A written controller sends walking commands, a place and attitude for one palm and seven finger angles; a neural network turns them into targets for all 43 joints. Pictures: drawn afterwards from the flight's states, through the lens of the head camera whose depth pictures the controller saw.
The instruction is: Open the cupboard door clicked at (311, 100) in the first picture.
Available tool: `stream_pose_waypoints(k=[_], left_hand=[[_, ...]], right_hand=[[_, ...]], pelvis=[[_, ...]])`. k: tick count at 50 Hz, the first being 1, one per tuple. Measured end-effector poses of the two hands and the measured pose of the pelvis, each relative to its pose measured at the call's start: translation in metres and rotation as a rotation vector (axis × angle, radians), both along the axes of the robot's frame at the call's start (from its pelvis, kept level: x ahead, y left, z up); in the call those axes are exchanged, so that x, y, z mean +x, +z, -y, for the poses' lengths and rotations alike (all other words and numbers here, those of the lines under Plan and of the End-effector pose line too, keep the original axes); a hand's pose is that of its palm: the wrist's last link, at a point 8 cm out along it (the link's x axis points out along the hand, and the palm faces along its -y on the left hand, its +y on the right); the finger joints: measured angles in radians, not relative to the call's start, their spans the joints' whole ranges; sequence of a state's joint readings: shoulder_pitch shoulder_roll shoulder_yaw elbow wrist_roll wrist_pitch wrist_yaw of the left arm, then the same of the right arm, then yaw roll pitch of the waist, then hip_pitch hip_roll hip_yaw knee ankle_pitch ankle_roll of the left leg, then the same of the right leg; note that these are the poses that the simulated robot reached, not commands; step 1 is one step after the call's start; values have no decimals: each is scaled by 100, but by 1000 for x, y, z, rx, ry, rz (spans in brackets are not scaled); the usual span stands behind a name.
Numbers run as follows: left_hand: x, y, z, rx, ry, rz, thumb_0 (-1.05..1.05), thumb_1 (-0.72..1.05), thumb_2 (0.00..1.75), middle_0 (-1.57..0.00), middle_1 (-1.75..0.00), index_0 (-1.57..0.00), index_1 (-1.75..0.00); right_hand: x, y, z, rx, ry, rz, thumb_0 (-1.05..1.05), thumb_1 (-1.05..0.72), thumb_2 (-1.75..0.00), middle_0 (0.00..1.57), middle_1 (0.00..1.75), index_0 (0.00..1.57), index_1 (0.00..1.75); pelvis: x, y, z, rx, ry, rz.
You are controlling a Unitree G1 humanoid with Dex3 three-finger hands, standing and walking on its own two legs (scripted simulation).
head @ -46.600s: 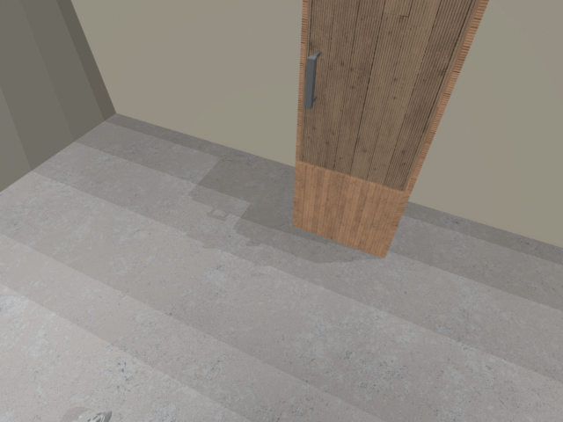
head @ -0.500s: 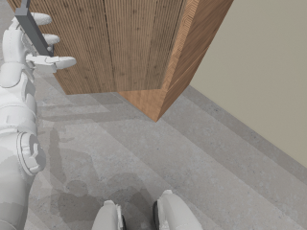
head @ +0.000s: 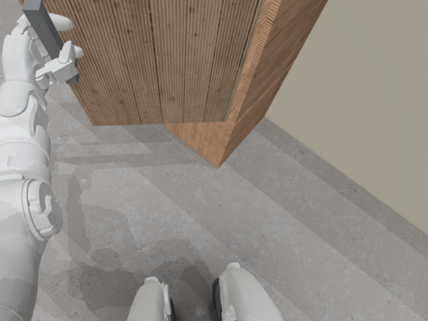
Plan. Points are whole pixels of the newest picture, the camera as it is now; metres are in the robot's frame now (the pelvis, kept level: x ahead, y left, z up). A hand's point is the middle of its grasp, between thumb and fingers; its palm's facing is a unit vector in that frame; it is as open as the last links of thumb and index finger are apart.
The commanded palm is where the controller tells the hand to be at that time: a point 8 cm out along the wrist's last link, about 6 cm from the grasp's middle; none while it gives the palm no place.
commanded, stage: pull the door open along its arc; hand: left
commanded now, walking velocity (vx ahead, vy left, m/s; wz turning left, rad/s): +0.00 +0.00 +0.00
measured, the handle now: (57, 38) +0.60 +0.20 +0.08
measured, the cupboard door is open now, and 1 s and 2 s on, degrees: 45 90 88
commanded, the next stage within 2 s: open thumb and fingers to let go in 0.94 s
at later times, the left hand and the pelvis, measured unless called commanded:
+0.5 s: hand (75, 100) +0.48 +0.17 +0.08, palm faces -0.02 -1.00 +0.01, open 5.8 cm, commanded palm +0.41 +0.21 +0.08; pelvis +0.02 +0.00 +0.03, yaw -1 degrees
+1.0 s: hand (165, 191) +0.32 +0.04 +0.08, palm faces +0.34 -0.94 -0.01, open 6.3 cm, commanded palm +0.27 +0.10 +0.08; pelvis +0.03 -0.04 +0.03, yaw +3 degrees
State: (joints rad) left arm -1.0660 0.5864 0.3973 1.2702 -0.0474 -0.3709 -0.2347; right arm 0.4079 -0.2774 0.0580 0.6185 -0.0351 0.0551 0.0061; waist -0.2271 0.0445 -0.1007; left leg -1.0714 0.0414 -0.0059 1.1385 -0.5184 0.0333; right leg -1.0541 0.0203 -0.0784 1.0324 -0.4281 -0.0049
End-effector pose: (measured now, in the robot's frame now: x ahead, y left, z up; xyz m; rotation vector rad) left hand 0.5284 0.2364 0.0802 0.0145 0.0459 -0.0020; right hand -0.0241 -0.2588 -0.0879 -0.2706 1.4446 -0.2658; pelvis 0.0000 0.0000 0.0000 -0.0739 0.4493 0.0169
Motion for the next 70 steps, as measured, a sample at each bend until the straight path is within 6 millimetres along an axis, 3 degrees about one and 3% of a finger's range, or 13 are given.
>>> stream_pose_waypoints(k=[11, 19, 26, 33, 38, 43, 47, 53, 60, 70], left_hand=[[-3, 0, 0, -2, -1, 2, 0, 74, 82, -36, -135, -37, -135], [-31, -1, 4, 0, -11, 7, 0, 73, 76, -36, -135, -37, -135], [-80, -3, 17, -42, 11, 29, 0, 71, 73, -35, -133, -37, -134], [-144, -3, 57, -73, 249, 53, 0, 71, 75, -34, -134, -36, -130], [-191, 0, 91, -50, 325, 36, 1, 68, 73, -34, -132, -36, -131], [-225, 2, 121, -33, 346, 13, 1, 65, 70, -35, -131, -37, -133], [-244, 4, 141, -29, 344, -3, 1, 64, 68, -35, -129, -38, -133], [-252, 4, 155, 11, 382, 17, 1, 64, 71, -35, -130, -36, -133], [-250, 3, 161, 18, 423, 28, 1, 65, 77, -37, -131, -37, -133], [-253, 4, 154, 14, 418, 39, 1, 20, 59, -35, -126, -35, -127]], right_hand=[[-3, 2, -4, 25, -28, -8, 0, -91, -90, 20, 30, 21, 30], [19, 8, -5, 56, -45, 53, 1, -91, -90, 20, 30, 21, 30], [71, 15, -1, 75, 0, 190, 1, -91, -90, 20, 30, 21, 30], [145, 16, -8, 130, 125, 372, 1, -91, -90, 20, 30, 20, 30], [191, 22, -23, 176, 193, 494, 1, -91, -90, 20, 30, 20, 30], [224, 32, -35, 203, 244, 588, 1, -91, -90, 20, 30, 20, 30], [238, 40, -37, 216, 264, 640, 1, -91, -90, 20, 30, 20, 30], [240, 34, -25, 214, 302, 658, 1, -91, -90, 20, 30, 20, 30], [216, 14, 1, 196, 297, 584, 1, -91, -90, 20, 30, 20, 30], [175, 5, 28, 158, 245, 517, 1, -91, -90, 20, 30, 20, 30]], pelvis=[[3, 4, 1, 6, -17, 3], [15, 16, 1, 19, -33, 37], [26, 26, 1, 28, -32, 79], [30, 29, 2, 40, -24, 119], [29, 31, 8, 55, -17, 166], [28, 33, 19, 69, -5, 208], [28, 35, 29, 78, 5, 233], [24, 31, 43, 87, 33, 239], [14, 27, 57, 102, 47, 232], [1, 29, 65, 114, 44, 242]])
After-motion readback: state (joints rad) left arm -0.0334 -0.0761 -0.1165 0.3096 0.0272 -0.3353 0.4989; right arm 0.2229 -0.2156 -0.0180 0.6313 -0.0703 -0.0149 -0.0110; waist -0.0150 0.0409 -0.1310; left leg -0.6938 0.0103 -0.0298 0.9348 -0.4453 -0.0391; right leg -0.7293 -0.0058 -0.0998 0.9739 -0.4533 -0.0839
